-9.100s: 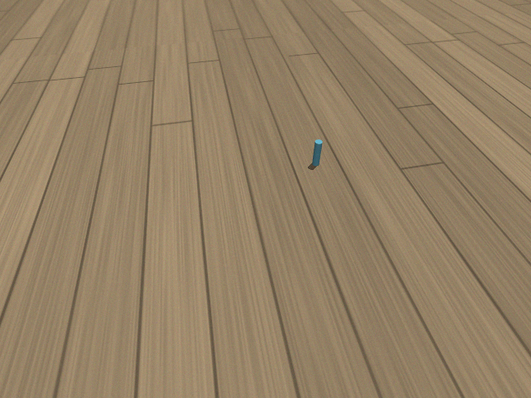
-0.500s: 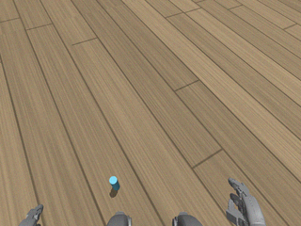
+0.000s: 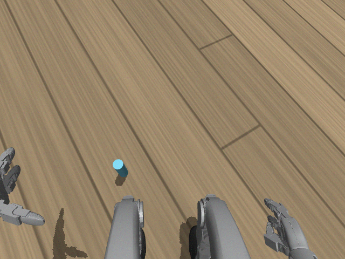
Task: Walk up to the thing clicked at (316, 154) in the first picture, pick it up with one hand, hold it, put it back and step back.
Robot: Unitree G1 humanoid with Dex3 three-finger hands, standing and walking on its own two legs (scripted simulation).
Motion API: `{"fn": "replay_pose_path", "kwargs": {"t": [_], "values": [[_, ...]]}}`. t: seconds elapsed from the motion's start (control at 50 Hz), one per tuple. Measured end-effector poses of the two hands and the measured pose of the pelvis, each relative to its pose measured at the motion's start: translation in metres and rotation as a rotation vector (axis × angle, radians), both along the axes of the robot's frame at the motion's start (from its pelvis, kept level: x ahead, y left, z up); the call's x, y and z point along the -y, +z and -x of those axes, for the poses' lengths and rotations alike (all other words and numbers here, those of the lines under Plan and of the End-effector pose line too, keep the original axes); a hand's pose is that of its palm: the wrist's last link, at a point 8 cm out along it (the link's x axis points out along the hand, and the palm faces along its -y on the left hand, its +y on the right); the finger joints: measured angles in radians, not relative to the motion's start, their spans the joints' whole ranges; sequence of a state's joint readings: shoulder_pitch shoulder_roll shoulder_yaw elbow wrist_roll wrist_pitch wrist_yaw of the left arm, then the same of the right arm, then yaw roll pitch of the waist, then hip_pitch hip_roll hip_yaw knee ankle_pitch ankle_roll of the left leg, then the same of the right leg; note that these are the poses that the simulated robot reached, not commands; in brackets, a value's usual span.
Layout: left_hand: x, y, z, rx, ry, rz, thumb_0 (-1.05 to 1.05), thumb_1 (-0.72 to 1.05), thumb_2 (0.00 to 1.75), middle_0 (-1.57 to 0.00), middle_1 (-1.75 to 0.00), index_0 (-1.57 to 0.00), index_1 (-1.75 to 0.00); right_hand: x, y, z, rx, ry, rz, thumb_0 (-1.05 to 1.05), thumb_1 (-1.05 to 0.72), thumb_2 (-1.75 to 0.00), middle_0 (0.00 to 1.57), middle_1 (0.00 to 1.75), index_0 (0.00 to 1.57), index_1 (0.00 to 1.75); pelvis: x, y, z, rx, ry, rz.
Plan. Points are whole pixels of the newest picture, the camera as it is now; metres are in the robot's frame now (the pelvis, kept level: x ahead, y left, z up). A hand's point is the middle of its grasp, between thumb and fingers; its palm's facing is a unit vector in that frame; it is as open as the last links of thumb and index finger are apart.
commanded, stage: go down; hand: left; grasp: from the side
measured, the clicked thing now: (121, 168) +0.43 +0.20 -0.47
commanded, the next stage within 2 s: approach in 1.54 s
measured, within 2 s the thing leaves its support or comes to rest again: neither
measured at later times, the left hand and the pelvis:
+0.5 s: hand (26, 177) +0.33 +0.37 -0.12, palm faces +0.09 -0.98 -0.15, open 17.2 cm; pelvis -0.03 +0.00 -0.09, yaw -2 degrees
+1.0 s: hand (29, 171) +0.35 +0.38 -0.15, palm faces +0.08 -0.99 -0.12, open 17.4 cm; pelvis -0.04 +0.00 -0.15, yaw -3 degrees
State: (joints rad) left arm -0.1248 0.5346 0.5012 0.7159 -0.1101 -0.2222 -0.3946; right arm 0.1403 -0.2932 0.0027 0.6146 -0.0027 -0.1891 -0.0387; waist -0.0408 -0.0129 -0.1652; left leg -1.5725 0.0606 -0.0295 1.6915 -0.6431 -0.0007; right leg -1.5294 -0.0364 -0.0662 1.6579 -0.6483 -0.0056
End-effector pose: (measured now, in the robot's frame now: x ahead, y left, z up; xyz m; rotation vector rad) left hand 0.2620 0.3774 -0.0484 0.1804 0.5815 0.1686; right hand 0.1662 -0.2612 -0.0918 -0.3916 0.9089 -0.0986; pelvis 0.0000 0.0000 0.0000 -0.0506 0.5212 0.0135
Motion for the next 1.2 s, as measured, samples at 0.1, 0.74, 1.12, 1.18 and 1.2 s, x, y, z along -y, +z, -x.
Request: {"fn": "replay_pose_path", "kwargs": {"t": [0.1, 0.74, 1.12, 1.18, 1.2], "values": [[-0.013, -0.014, 0.0, 0.044, 0.01, 0.013, -0.01, -0.49, 0.1, -0.07, -0.11, -0.05, -0.11, 0.0, -0.024, 0.014, -0.047, 0.012, 0.001, 0.01, -0.9, -0.9, 0.2, 0.3, 0.21, 0.3, 0.002, -0.019, 0.008, -0.02, 0.0, 0.004], [-0.046, -0.082, -0.053, 0.294, -0.086, 0.052, -0.01, -0.49, 0.08, -0.05, -0.06, -0.04, -0.07, 0.013, -0.125, 0.056, -0.162, 0.064, 0.091, 0.01, -0.91, -0.9, 0.21, 0.3, 0.21, 0.3, -0.002, -0.123, 0.036, -0.049, -0.018, 0.039], [-0.054, -0.098, -0.064, 0.342, -0.094, 0.072, -0.01, -0.53, 0.08, -0.05, -0.06, -0.03, -0.07, 0.019, -0.158, 0.072, -0.219, 0.064, 0.098, 0.01, -0.92, -0.91, 0.21, 0.3, 0.21, 0.29, -0.001, -0.154, 0.037, -0.044, -0.027, 0.041], [-0.054, -0.101, -0.066, 0.351, -0.101, 0.075, -0.01, -0.54, 0.08, -0.05, -0.05, -0.03, -0.07, 0.019, -0.161, 0.073, -0.22, 0.065, 0.101, 0.01, -0.92, -0.91, 0.21, 0.3, 0.21, 0.29, -0.002, -0.157, 0.038, -0.042, -0.028, 0.044], [-0.055, -0.101, -0.067, 0.354, -0.102, 0.076, -0.01, -0.54, 0.08, -0.05, -0.05, -0.03, -0.07, 0.019, -0.161, 0.072, -0.22, 0.066, 0.101, 0.01, -0.92, -0.91, 0.21, 0.3, 0.21, 0.29, -0.002, -0.158, 0.038, -0.042, -0.028, 0.044]]}}
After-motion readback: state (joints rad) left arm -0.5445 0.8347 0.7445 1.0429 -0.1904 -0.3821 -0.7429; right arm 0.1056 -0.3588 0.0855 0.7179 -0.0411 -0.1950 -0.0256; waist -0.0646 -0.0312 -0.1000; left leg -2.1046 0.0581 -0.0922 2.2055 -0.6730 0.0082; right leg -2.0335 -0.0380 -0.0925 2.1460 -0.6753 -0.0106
